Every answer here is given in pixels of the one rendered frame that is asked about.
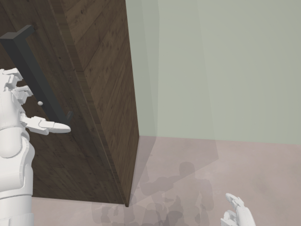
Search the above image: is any handle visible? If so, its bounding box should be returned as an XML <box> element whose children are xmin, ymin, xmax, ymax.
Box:
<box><xmin>0</xmin><ymin>25</ymin><xmax>74</xmax><ymax>134</ymax></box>

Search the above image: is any wardrobe door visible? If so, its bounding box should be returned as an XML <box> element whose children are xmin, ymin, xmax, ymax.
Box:
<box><xmin>0</xmin><ymin>0</ymin><xmax>124</xmax><ymax>204</ymax></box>

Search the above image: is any robot right hand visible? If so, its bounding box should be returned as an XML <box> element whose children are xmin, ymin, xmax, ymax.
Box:
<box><xmin>221</xmin><ymin>193</ymin><xmax>256</xmax><ymax>226</ymax></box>

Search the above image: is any robot left hand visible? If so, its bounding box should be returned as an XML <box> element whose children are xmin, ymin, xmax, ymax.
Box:
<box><xmin>0</xmin><ymin>68</ymin><xmax>71</xmax><ymax>135</ymax></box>

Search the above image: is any robot left forearm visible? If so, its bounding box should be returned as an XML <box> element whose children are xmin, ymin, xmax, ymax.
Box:
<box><xmin>0</xmin><ymin>127</ymin><xmax>35</xmax><ymax>226</ymax></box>

